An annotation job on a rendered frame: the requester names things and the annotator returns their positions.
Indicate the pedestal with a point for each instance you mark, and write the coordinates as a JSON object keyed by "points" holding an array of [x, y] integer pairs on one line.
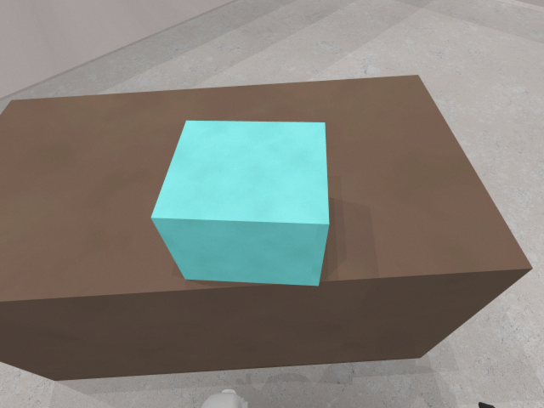
{"points": [[88, 288]]}

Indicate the carton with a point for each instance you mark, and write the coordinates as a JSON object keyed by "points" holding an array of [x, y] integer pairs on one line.
{"points": [[247, 202]]}

